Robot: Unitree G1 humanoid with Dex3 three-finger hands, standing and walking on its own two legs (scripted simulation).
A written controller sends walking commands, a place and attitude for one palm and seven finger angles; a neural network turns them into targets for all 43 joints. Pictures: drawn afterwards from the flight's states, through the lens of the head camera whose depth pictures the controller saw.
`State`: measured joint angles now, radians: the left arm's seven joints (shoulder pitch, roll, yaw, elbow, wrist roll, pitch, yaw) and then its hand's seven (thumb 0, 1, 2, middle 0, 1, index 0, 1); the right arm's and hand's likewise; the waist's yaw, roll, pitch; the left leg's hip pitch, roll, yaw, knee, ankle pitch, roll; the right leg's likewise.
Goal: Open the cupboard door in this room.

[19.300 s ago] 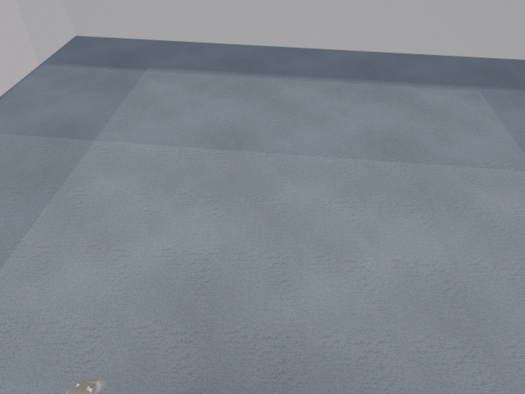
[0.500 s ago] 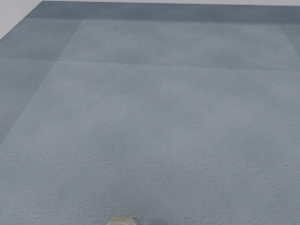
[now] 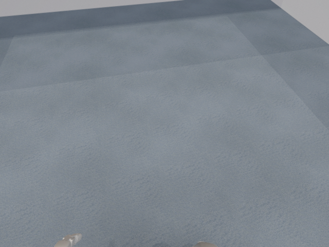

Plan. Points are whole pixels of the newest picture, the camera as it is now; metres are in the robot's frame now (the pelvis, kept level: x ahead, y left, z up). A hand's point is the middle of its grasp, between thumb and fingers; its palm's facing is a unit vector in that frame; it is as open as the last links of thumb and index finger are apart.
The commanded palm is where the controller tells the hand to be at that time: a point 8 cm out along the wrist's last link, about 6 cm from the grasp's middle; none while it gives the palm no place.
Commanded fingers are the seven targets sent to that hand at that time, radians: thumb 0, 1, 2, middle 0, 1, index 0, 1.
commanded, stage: turn or walk to find it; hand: left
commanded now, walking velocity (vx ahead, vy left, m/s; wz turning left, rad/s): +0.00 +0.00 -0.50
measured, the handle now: out of the picture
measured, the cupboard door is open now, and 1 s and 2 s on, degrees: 0 0 0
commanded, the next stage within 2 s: none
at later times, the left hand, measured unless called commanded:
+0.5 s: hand out of the picture +0.09 +0.17 -0.17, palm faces -0.18 -0.96 -0.22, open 7.4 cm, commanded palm none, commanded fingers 0.00 0.90 0.90 -0.20 -0.30 -0.20 -0.30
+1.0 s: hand (139, 245) +0.15 +0.08 -0.15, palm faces -0.46 -0.84 -0.29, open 7.4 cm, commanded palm none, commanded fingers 0.00 0.90 0.90 -0.20 -0.30 -0.20 -0.30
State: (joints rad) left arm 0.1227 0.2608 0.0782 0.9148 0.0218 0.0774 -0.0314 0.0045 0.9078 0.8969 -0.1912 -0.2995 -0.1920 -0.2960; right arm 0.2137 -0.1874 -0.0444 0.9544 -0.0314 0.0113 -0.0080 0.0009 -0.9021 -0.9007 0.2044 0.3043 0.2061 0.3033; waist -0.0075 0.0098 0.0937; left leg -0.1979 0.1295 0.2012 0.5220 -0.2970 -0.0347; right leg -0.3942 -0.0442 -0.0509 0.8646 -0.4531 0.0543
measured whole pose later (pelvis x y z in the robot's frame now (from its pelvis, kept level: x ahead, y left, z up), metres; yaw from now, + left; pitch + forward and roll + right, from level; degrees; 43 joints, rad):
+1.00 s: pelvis -0.05 -0.05 -0.01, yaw -29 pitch -1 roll +1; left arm 0.13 0.20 0.05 0.91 0.02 0.02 -0.01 0.00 0.91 0.90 -0.19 -0.30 -0.20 -0.30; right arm 0.20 -0.26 -0.06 0.96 -0.02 0.07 -0.02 0.00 -0.91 -0.90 0.20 0.30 0.20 0.30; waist -0.02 0.06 0.13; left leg -0.41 0.11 0.07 1.04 -0.52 -0.07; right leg -0.30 0.00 -0.06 0.63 -0.32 -0.05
